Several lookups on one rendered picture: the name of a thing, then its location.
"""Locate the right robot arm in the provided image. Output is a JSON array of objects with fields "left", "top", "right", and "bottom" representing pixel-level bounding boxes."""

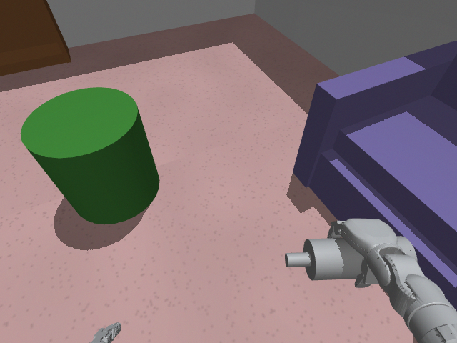
[{"left": 366, "top": 243, "right": 457, "bottom": 343}]

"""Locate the left robot hand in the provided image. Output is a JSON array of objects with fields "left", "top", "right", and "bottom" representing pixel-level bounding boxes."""
[{"left": 89, "top": 322, "right": 121, "bottom": 343}]

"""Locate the bottle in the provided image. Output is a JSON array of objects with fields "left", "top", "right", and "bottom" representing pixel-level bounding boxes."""
[{"left": 285, "top": 236, "right": 418, "bottom": 280}]

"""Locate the right robot hand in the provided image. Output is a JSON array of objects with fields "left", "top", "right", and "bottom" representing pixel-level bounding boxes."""
[{"left": 327, "top": 219, "right": 398, "bottom": 288}]

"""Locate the bookshelf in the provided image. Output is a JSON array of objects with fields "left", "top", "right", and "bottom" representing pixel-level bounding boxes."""
[{"left": 0, "top": 0, "right": 71, "bottom": 76}]

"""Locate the armchair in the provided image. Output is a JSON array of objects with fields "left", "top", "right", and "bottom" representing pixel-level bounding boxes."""
[{"left": 293, "top": 41, "right": 457, "bottom": 311}]

